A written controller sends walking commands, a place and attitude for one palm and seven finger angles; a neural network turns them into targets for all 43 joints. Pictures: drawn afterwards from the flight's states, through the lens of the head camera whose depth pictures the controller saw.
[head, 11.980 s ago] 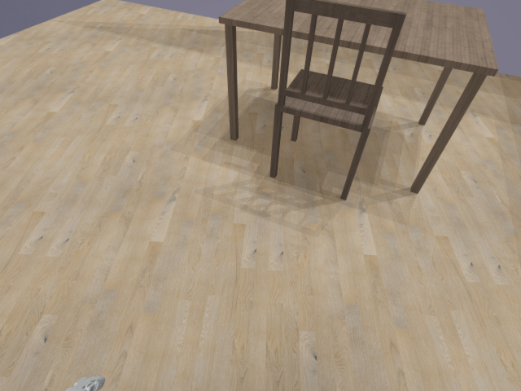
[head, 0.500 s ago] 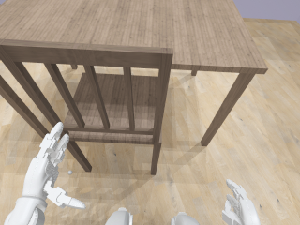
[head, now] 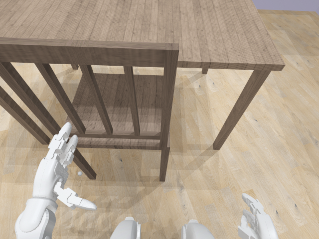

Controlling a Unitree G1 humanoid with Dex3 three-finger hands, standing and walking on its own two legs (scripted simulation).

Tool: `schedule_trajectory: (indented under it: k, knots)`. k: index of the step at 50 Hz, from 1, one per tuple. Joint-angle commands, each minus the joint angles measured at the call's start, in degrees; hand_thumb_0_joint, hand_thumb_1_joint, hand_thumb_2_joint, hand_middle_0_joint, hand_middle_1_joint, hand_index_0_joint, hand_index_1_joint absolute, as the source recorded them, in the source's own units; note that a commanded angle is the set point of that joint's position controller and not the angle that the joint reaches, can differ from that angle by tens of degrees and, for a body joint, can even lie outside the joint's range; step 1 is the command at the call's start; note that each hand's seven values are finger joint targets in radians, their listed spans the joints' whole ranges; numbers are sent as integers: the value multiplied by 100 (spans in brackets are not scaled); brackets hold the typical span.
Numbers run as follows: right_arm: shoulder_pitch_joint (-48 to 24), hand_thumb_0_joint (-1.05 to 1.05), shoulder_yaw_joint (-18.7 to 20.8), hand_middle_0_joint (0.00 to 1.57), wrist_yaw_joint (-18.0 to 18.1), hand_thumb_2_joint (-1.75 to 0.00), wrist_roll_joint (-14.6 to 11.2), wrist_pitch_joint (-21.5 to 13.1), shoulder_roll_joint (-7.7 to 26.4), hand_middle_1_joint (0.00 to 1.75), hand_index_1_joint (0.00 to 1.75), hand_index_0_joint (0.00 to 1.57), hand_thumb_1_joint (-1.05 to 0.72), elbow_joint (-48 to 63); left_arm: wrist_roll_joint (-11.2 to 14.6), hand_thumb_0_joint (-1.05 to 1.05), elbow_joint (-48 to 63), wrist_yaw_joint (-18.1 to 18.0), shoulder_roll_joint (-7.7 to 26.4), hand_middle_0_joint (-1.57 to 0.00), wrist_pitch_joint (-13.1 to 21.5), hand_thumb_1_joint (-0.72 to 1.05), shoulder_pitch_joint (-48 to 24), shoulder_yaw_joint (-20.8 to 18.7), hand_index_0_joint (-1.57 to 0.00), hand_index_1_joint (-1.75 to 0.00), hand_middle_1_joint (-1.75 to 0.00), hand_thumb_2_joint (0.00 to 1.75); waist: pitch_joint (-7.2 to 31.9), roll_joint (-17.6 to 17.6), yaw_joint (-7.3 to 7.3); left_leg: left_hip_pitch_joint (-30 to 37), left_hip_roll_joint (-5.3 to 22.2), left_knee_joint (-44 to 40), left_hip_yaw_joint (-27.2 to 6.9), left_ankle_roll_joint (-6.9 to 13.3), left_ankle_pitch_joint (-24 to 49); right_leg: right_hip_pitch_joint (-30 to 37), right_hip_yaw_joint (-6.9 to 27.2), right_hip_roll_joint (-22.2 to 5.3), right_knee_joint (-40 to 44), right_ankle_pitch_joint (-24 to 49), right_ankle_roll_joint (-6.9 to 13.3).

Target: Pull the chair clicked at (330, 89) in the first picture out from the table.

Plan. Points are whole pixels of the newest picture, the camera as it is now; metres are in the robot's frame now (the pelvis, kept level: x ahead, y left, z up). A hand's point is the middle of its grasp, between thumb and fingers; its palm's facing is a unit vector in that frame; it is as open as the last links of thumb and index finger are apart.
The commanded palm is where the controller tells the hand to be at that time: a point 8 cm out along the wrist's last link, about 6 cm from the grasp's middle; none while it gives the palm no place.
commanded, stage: aim the fingers beside a spindle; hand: left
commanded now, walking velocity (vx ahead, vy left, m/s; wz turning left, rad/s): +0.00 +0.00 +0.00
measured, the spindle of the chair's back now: (100, 105) +0.47 +0.19 +0.02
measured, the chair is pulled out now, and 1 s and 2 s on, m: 0.00 0.00 0.00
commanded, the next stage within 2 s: none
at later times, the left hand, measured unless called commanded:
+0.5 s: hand (93, 167) +0.28 +0.17 +0.01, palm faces -0.05 -1.00 -0.02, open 16.9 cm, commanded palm +0.27 +0.23 +0.02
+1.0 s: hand (101, 159) +0.31 +0.16 -0.01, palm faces -0.05 -1.00 -0.02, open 16.9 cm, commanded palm +0.30 +0.22 +0.00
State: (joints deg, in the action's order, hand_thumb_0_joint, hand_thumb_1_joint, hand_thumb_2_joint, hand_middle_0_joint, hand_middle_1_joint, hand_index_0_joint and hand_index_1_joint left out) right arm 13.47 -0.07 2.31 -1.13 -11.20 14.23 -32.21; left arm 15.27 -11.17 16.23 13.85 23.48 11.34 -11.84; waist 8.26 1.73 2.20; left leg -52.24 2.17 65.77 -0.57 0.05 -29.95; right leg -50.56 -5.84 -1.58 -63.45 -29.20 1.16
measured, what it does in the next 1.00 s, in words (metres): stands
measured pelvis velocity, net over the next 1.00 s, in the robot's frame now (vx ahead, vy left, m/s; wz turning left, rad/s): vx -0.01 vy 0.01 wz -0.01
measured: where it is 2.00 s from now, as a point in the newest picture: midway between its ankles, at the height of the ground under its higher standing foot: outside the picture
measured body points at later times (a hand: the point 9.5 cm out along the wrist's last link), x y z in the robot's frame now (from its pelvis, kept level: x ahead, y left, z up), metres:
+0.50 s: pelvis -0.01 +0.01 -0.02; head +0.08 +0.02 +0.42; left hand +0.28 +0.23 +0.02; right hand +0.16 -0.23 -0.10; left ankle +0.02 +0.12 -0.65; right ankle +0.02 -0.11 -0.65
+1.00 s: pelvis -0.01 +0.01 -0.03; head +0.10 +0.02 +0.41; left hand +0.31 +0.22 -0.01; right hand +0.15 -0.24 -0.13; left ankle +0.02 +0.12 -0.65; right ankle +0.02 -0.11 -0.65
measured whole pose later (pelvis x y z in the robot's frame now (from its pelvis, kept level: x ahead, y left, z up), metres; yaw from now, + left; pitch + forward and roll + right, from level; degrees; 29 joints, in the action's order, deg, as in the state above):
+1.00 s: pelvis -0.01 +0.01 -0.03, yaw -1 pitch +21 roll -2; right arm 11.9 -0.2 0.6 0.1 -5.9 14.2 -32.0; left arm 10.4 -19.1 8.6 11.6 25.4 -2.6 -6.7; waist 9.2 1.5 2.7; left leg -63.1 1.8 73.7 -0.1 1.1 -32.0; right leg -61.4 -5.0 -2.2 -71.0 -30.9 0.4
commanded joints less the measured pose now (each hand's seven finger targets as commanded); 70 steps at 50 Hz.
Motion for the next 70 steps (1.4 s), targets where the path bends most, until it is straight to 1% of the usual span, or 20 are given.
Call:
schedule_trajectory:
  k: [1, 7, 12, 14, 16, 22, 25, 28, 31, 37, 42, 48, 52, 53, 54, 57, 58, 63, 65, 70]
  knots:
    - [-142, 0, 308, 20, 36, -90, -11, -270, 800, 30, 30, 20, -90, 819, 52, 0, 1130, -100, 871, -6, 448, -50, -612, -438, -6, -8, -8, 30, 1388, -52, -8, 652, -199, -821, -60, 144, 1509, 987, 374, 109, 892, 1320, -36]
    - [-155, 0, 299, 20, 9, -90, 21, -268, 778, 30, 30, 20, -90, 784, 8, 0, 1235, -219, 863, -6, 705, -50, -779, -423, -6, -8, -8, 30, 1622, 198, -25, 725, -192, -732, -67, 128, 1568, 810, 349, 109, 727, 1326, -15]
    - [-159, 0, 293, 20, -29, -90, 21, -225, 811, 30, 30, 20, -90, 827, -55, 0, 1119, -169, 502, -6, 578, -50, -770, 39, -6, -8, -8, 30, 1691, 223, 25, 781, -184, -716, -131, 119, 1592, 607, 260, 102, 628, 1281, 0]
    - [-154, 0, 289, 20, -26, -90, 6, -183, 837, 30, 30, 20, -90, 844, -70, 0, 990, -177, 414, -6, 472, -50, -971, 174, -6, -8, -8, 30, 1524, 87, 93, 643, -182, -709, -152, 117, 1309, 443, 244, 106, 654, 1027, -16]
    - [-176, 0, 278, 20, -1, -90, 16, -148, 865, 30, 30, 20, -90, 822, -120, 0, 908, -244, 506, -6, 434, -50, -1300, 128, -6, -8, -8, 30, 1365, 45, 115, 502, -174, -695, -193, 123, 1101, 266, 240, 120, 626, 784, 2]
    - [-183, 0, 279, 20, -41, -90, 75, -76, 804, 30, 30, 20, -90, 883, -299, 0, 1185, -608, 534, -6, 553, -50, -1569, 123, -6, -8, -8, 30, 1839, 226, 5, 750, -166, -664, -229, 98, 1373, 241, 218, 101, 450, 920, 31]
    - [-179, 0, 278, 20, -50, -90, 78, 5, 804, 30, 30, 20, -90, 825, -354, 0, 843, -721, 603, -6, 556, -50, -1737, -17, -6, -8, -8, 30, 1724, 17, 22, 514, -168, -605, -219, 95, 1119, 164, 242, 125, 430, 750, 25]
    - [-182, 0, 261, 20, -84, -90, 82, 84, 809, 30, 30, 20, -90, 827, -409, 0, 641, -709, 474, -6, 496, -50, -1862, 137, -6, -8, -8, 30, 1760, 153, 37, 455, -187, -576, -205, 99, 1084, 123, 252, 119, 391, 747, 40]
    - [-141, 0, 276, 20, -95, -90, 63, 152, 835, 30, 30, 20, -90, 847, -368, 0, 432, -635, 571, -6, 416, -50, -1749, 17, -6, -8, -8, 30, 1864, 0, 16, 369, -183, -507, -165, 113, 1206, 264, 292, 134, 401, 913, 38]
    - [-115, 0, 287, 20, -83, -90, 79, 171, 812, 30, 30, 20, -90, 822, -319, 0, 797, -627, 519, -6, 558, -50, -2143, 144, -6, -8, -8, 30, 2133, 148, 60, 529, -159, -404, -190, 113, 1534, 248, 296, 123, 291, 1196, 34]
    - [-98, 0, 289, 20, -97, -90, 103, 197, 813, 30, 30, 20, -90, 698, -400, 0, 530, -738, 522, -6, 656, -50, -2260, 128, -6, -8, -8, 30, 1948, 136, 100, 372, -158, -327, -192, 106, 1460, 56, 288, 119, 217, 1127, 42]
    - [-89, 0, 318, 20, -147, -90, 96, 283, 826, 30, 30, 20, -90, 720, -474, 0, 340, -761, 282, -6, 587, -50, -2330, 388, -6, -8, -8, 30, 2083, 107, 114, 377, -159, -256, -189, 97, 1496, -37, 274, 100, 133, 1163, 48]
    - [-98, 0, 331, 20, -144, -90, 99, 361, 820, 30, 30, 20, -90, 809, -467, 0, 531, -863, 666, -6, 625, -50, -2172, -47, -6, -8, -8, 30, 2350, 79, -42, 381, -169, -277, -148, 98, 1656, 253, 328, 108, 105, 1373, 45]
    - [-134, 0, 315, 20, -157, -90, 99, 368, 783, 30, 30, 20, -90, 837, -468, 0, 673, -871, 480, -6, 638, -50, -2233, 153, -6, -8, -8, 30, 2426, 165, -13, 468, -172, -282, -136, 99, 1715, 264, 323, 99, 100, 1422, 36]
    - [-125, 0, 318, 20, -157, -90, 102, 374, 779, 30, 30, 20, -90, 821, -462, 0, 766, -906, 578, -6, 658, -50, -2298, 74, -6, -8, -8, 30, 2466, 234, -22, 510, -163, -269, -133, 93, 1736, 265, 333, 100, 101, 1429, 39]
    - [-113, 0, 300, 20, -148, -90, 96, 419, 787, 30, 30, 20, -90, 776, -479, 0, 579, -964, 604, -6, 655, -50, -2286, 24, -6, -8, -8, 30, 2195, 34, 67, 366, -150, -277, -154, 108, 1566, 160, 321, 139, 150, 1285, 21]
    - [-131, 0, 292, 20, -152, -90, 99, 415, 772, 30, 30, 20, -90, 764, -476, 0, 556, -941, 404, -6, 654, -50, -2363, 227, -6, -8, -8, 30, 2142, 67, 117, 329, -167, -264, -138, 116, 1474, 140, 328, 127, 176, 1231, 14]
    - [-112, 0, 296, 20, -148, -90, 68, 441, 822, 30, 30, 20, -90, 749, -493, 0, 160, -812, 175, -6, 552, -50, -2355, 504, -6, -8, -8, 30, 1884, -69, 212, 189, -167, -264, -162, 123, 1164, -40, 305, 131, 243, 964, 17]
    - [-105, 0, 304, 20, -142, -90, 62, 434, 821, 30, 30, 20, -90, 759, -474, 0, 218, -777, 184, -6, 547, -50, -2350, 504, -6, -8, -8, 30, 1982, -43, 168, 230, -177, -257, -157, 127, 1153, 9, 322, 129, 256, 948, 28]
    - [-136, 0, 305, 20, -138, -90, 86, 457, 768, 30, 30, 20, -90, 825, -444, 0, 659, -904, 706, -6, 683, -50, -2183, -48, -6, -8, -8, 30, 2379, 88, -42, 272, -193, -253, -88, 116, 1573, 475, 401, 109, 176, 1440, 30]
